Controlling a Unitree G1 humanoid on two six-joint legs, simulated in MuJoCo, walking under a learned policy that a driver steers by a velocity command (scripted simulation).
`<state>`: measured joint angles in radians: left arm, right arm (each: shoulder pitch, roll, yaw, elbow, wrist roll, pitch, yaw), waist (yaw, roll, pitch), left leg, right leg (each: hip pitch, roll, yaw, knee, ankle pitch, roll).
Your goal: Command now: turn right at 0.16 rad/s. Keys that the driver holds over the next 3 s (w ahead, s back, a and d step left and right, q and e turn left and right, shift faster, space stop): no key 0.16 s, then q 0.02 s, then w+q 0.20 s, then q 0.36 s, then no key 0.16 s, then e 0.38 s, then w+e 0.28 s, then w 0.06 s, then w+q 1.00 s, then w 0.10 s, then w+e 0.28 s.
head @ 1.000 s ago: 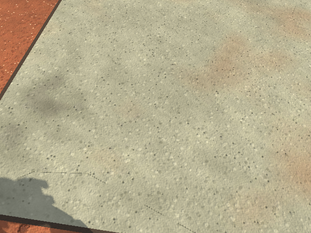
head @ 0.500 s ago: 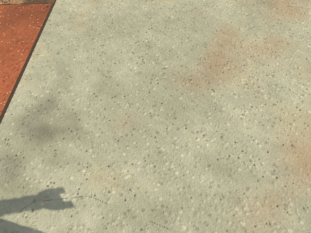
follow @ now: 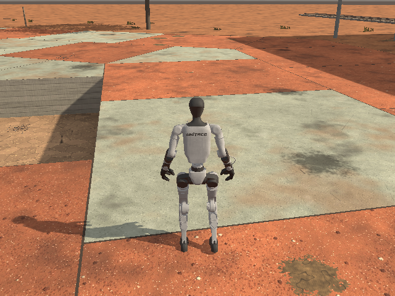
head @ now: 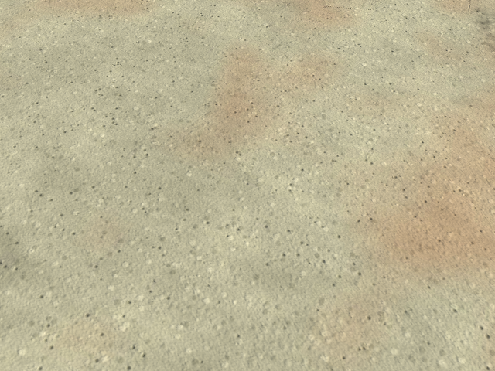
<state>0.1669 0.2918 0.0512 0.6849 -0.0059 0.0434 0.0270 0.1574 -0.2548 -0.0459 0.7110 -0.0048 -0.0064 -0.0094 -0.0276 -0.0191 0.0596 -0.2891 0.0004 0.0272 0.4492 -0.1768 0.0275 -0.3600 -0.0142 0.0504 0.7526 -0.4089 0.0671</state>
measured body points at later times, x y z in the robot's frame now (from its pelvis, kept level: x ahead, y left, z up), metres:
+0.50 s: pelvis +0.08 +0.02 -0.01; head +0.11 +0.04 +0.44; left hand +0.11 +0.31 -0.13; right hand +0.26 -0.24 -0.10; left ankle +0.14 +0.14 -0.72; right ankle +0.00 -0.14 -0.74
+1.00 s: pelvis +0.18 +0.07 +0.00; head +0.20 +0.09 +0.45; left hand +0.24 +0.37 -0.11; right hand +0.41 -0.13 -0.09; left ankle +0.15 +0.14 -0.74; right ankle +0.28 -0.07 -0.72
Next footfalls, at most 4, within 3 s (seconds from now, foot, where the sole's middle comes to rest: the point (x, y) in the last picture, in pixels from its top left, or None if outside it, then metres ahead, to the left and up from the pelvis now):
0.06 right None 0.04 -0.13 -0.78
0.54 left None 0.19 0.15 -0.78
1.04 right None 0.31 -0.05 -0.78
1.62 right None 0.38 -0.11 -0.78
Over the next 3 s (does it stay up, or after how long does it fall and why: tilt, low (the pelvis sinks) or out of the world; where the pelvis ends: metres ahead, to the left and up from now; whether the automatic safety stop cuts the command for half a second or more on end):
stays up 0.99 0.10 0.00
